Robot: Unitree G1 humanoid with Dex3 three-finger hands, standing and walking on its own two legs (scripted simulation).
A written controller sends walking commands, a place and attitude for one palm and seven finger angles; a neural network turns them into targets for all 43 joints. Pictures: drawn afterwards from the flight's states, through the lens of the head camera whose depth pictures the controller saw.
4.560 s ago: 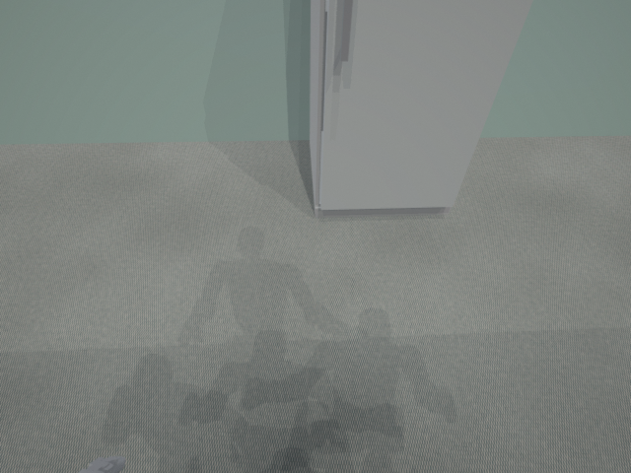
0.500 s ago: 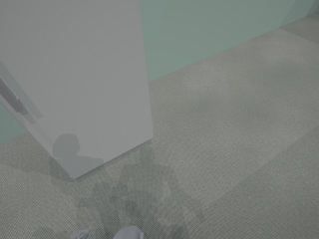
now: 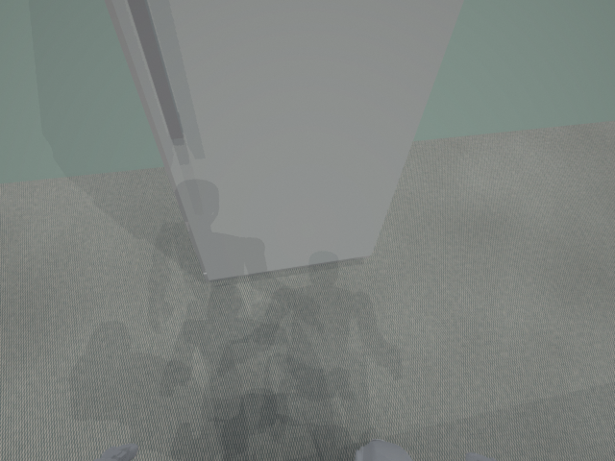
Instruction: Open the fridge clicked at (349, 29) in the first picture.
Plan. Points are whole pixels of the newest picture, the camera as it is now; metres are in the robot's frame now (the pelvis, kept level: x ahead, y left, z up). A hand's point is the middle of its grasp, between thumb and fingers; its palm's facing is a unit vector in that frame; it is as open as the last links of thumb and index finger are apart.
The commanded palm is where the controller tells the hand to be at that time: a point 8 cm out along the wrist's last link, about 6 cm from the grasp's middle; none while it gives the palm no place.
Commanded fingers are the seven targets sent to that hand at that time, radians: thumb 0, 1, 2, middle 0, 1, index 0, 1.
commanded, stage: turn to face it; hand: left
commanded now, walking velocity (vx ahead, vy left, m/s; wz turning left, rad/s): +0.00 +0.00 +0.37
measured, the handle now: out of the picture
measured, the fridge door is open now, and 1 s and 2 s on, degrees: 0 0 0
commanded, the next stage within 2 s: take the last steps up to it in 0.26 s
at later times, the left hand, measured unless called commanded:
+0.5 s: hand out of the picture +0.00 +0.17 -0.17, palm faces +0.24 -0.94 -0.23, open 7.3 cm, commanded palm none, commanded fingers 0.00 0.90 0.90 -0.20 -0.30 -0.20 -0.30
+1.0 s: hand (183, 426) +0.18 +0.20 -0.18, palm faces +0.18 -0.97 -0.17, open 7.3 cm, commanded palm none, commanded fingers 0.00 0.90 0.90 -0.20 -0.30 -0.20 -0.30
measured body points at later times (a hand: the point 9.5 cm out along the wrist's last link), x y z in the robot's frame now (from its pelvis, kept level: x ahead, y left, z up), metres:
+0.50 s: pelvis +0.01 -0.03 +0.00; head +0.04 -0.02 +0.45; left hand -0.01 +0.22 -0.15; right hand +0.12 -0.26 -0.15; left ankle -0.05 +0.10 -0.71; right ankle +0.02 -0.14 -0.74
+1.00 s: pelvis +0.13 +0.00 -0.02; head +0.16 +0.01 +0.43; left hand +0.17 +0.25 -0.17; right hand +0.07 -0.22 -0.16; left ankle -0.04 +0.09 -0.74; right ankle +0.25 -0.09 -0.74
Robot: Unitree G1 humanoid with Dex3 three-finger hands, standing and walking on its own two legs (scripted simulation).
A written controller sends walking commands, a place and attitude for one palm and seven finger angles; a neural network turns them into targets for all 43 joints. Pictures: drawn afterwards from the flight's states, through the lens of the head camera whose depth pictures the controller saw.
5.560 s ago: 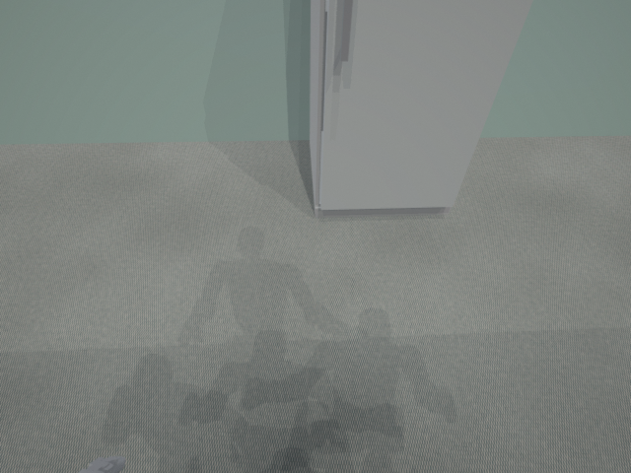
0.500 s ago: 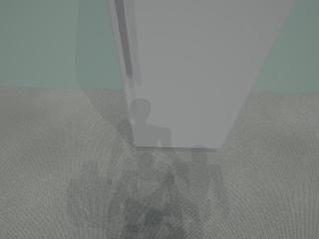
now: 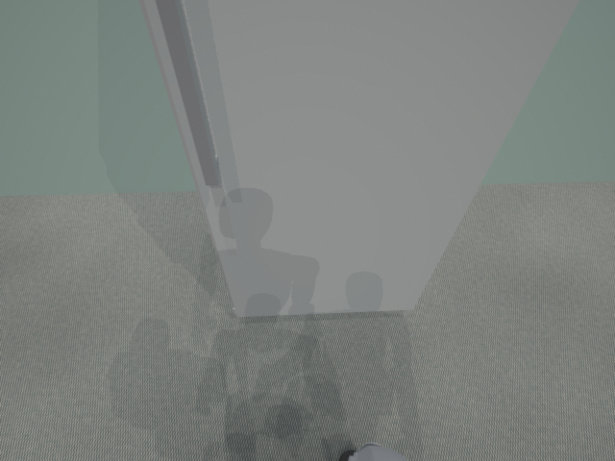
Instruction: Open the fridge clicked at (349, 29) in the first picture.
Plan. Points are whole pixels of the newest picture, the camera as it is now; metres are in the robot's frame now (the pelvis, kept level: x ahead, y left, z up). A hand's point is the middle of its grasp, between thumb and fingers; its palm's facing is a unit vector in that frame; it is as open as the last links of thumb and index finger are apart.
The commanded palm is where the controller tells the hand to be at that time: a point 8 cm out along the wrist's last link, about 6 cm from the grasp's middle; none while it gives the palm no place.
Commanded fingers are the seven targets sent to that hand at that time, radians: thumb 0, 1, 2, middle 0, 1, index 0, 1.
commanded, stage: take the last steps up to it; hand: left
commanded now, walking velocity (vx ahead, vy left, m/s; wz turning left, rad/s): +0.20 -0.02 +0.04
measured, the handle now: (182, 39) +0.58 +0.18 +0.24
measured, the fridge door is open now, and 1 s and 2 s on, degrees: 0 0 0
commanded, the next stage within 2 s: come to a stop and stand still in 0.18 s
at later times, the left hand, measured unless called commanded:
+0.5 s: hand out of the picture +0.12 +0.18 -0.18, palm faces +0.08 -0.99 -0.15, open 7.3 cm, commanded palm none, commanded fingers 0.00 0.90 0.90 -0.20 -0.30 -0.20 -0.30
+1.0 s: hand out of the picture +0.12 +0.13 -0.14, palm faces +0.06 -0.97 -0.25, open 7.3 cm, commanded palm none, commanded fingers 0.00 0.90 0.90 -0.20 -0.30 -0.20 -0.30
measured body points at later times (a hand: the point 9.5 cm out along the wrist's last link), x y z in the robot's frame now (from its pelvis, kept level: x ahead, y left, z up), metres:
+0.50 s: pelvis +0.13 +0.01 +0.01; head +0.14 +0.04 +0.46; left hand +0.12 +0.23 -0.16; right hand +0.21 -0.21 -0.12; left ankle +0.16 +0.11 -0.72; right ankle +0.10 -0.12 -0.71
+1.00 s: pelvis +0.09 -0.05 +0.02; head +0.09 -0.08 +0.47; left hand +0.11 +0.18 -0.12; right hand +0.11 -0.30 -0.15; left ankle +0.07 +0.10 -0.67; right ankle +0.12 -0.16 -0.72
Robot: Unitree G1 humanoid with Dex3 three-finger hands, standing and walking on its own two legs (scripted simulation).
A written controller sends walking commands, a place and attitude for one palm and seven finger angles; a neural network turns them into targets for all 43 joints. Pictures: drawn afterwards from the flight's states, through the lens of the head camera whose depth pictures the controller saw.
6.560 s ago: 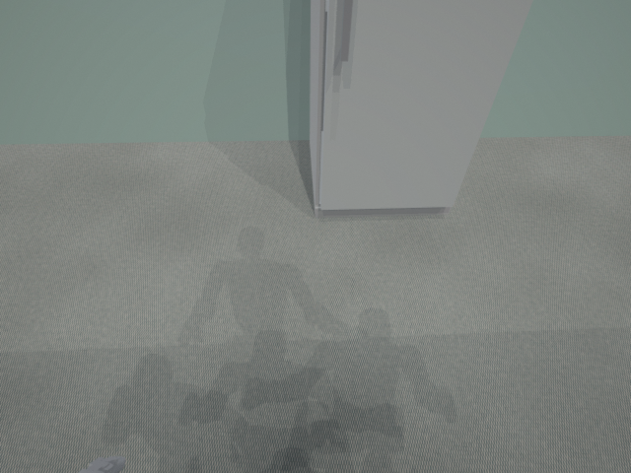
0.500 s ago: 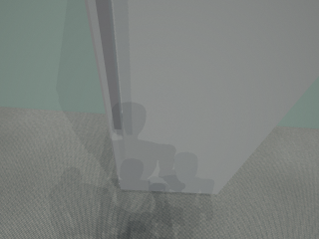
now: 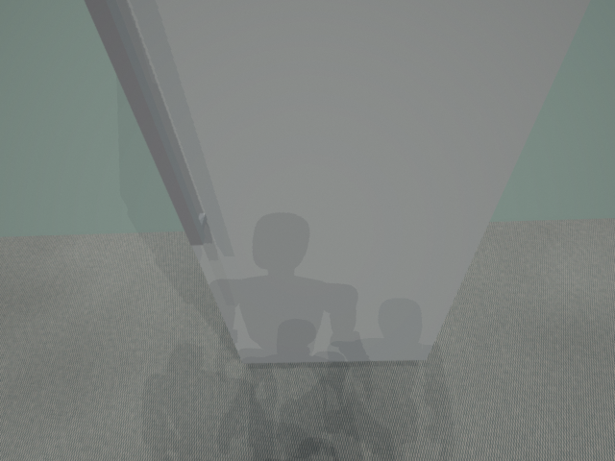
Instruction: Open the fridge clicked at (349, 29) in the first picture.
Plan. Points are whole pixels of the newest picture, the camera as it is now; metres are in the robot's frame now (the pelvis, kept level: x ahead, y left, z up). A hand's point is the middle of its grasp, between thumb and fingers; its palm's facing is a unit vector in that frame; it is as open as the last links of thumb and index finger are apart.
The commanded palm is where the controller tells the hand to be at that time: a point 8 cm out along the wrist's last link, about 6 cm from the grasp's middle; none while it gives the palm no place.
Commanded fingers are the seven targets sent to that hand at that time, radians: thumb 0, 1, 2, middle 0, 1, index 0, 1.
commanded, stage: come to a stop and stand still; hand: left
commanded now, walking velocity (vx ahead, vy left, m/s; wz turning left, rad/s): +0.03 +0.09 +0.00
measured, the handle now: (155, 114) +0.49 +0.24 +0.22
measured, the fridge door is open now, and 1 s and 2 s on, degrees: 0 0 0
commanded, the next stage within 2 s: look again from close up in 1.04 s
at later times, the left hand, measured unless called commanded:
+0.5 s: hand out of the picture -0.02 +0.23 -0.19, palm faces +0.05 -0.98 -0.18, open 7.3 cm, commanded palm none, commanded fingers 0.00 0.90 0.90 -0.20 -0.30 -0.20 -0.30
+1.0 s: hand out of the picture +0.02 +0.22 -0.18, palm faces +0.03 -0.98 -0.19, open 7.3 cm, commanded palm none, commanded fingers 0.00 0.90 0.90 -0.20 -0.30 -0.20 -0.30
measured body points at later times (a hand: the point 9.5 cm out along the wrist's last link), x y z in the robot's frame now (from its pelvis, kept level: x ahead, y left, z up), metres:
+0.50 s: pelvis -0.01 +0.06 +0.00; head +0.00 +0.07 +0.45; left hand -0.02 +0.28 -0.17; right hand +0.00 -0.16 -0.16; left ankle -0.05 +0.16 -0.75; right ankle +0.03 -0.10 -0.74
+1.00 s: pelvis +0.02 +0.04 +0.00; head +0.03 +0.05 +0.45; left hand +0.02 +0.27 -0.17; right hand +0.00 -0.17 -0.16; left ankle -0.05 +0.16 -0.74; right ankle +0.03 -0.10 -0.74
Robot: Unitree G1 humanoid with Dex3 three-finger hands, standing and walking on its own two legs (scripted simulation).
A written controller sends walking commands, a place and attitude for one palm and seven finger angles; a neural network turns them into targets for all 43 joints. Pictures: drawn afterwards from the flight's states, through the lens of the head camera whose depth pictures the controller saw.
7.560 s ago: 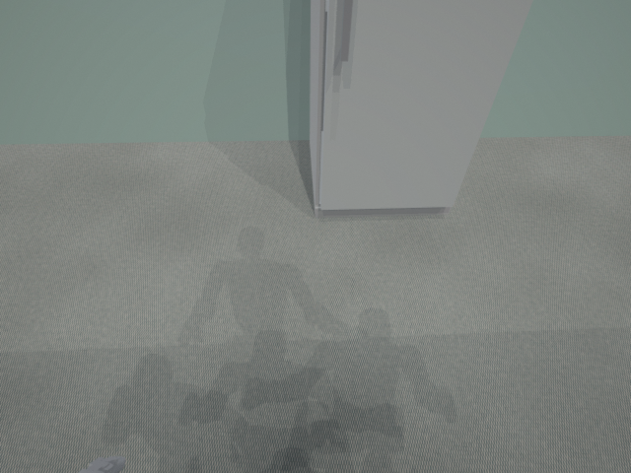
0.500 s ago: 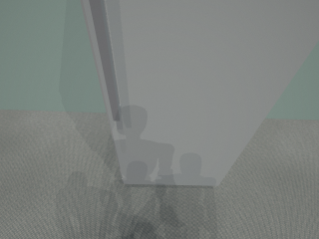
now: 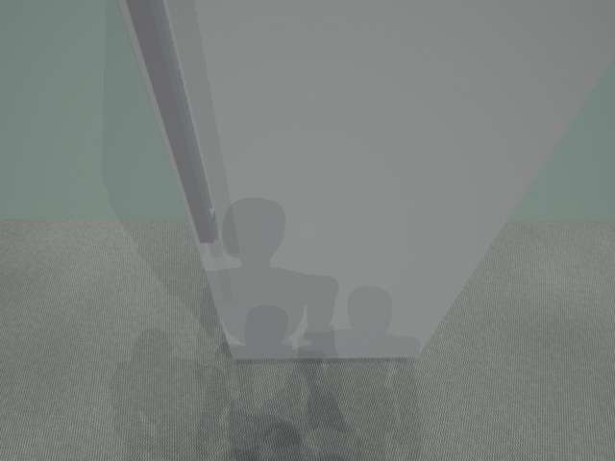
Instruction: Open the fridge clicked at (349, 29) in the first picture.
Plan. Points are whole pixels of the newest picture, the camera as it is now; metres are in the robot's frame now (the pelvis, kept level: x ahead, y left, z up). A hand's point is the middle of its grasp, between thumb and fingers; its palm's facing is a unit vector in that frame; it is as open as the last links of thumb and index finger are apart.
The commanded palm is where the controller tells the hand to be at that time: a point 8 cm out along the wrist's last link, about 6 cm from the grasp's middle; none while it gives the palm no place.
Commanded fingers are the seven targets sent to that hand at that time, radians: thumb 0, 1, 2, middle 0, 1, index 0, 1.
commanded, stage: come to a stop and stand still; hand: left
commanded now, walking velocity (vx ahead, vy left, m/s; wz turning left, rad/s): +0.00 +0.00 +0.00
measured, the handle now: (177, 102) +0.47 +0.20 +0.23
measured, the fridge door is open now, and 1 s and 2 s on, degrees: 0 0 0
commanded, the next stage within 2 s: look again from close up in 0.04 s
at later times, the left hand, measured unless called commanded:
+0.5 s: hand out of the picture +0.05 +0.22 -0.16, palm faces +0.04 -0.95 -0.31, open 7.3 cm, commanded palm none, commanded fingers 0.00 0.90 0.90 -0.20 -0.30 -0.20 -0.30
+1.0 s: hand out of the picture -0.01 +0.23 -0.16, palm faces +0.00 -0.95 -0.32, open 7.3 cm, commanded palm none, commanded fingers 0.00 0.90 0.90 -0.20 -0.30 -0.20 -0.30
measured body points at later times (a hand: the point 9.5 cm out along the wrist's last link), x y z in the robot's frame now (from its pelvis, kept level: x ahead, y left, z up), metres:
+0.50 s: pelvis -0.03 -0.01 -0.01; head -0.06 -0.01 +0.44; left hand +0.05 +0.27 -0.13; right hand +0.06 -0.30 -0.13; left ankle -0.06 +0.12 -0.74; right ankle +0.02 -0.14 -0.74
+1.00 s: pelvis -0.05 -0.01 +0.00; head -0.05 -0.01 +0.45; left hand -0.01 +0.28 -0.14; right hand -0.02 -0.29 -0.14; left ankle -0.06 +0.12 -0.74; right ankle +0.02 -0.14 -0.74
